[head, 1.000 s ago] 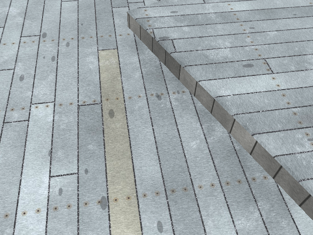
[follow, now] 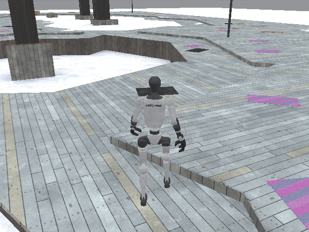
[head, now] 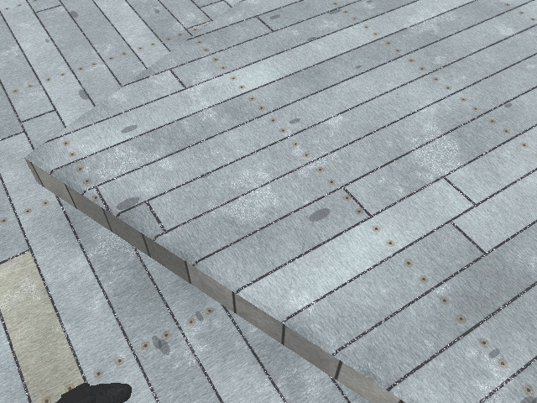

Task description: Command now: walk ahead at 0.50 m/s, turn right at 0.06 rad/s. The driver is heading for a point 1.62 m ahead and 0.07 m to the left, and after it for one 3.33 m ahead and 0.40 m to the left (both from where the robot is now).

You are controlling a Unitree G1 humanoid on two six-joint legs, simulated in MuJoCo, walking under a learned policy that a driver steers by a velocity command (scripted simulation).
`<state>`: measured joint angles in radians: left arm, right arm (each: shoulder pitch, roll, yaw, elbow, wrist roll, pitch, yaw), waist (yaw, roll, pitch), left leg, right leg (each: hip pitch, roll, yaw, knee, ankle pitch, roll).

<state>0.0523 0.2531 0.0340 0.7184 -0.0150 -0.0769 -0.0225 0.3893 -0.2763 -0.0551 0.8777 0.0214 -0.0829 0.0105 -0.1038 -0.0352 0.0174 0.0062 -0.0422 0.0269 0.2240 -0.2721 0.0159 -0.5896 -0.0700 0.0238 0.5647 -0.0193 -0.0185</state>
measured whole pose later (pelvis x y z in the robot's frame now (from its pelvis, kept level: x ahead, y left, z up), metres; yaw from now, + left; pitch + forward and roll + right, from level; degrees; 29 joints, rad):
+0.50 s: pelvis +0.23 -0.03 +0.00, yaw +0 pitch +1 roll -2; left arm 0.27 0.26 0.04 0.90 0.00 -0.06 0.00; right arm 0.11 -0.26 -0.04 0.77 -0.01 -0.06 0.01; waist 0.05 0.06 0.02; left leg -0.48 0.05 -0.03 0.53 -0.01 0.00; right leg -0.09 0.07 -0.04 0.34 -0.27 -0.04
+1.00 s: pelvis +0.29 -0.01 -0.01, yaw +0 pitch -1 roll +0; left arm 0.23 0.23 0.02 1.05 0.01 0.00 0.03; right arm 0.12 -0.23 -0.05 0.92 0.00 0.00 -0.02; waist 0.01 0.01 0.03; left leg -0.32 -0.02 0.01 0.51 -0.17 0.02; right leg -0.08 -0.02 0.00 0.49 -0.39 0.01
